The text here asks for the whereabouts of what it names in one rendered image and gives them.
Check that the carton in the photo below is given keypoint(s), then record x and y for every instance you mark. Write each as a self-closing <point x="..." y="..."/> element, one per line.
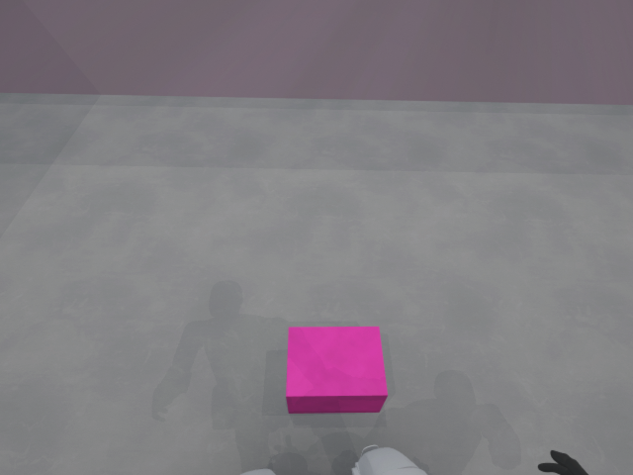
<point x="335" y="370"/>

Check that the robot right hand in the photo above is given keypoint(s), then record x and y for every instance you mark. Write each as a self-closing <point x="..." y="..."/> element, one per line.
<point x="566" y="466"/>

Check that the right robot shin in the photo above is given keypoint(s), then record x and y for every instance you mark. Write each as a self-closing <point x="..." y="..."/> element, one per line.
<point x="369" y="448"/>

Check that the robot right thigh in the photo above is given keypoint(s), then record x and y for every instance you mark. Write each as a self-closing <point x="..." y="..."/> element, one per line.
<point x="385" y="461"/>

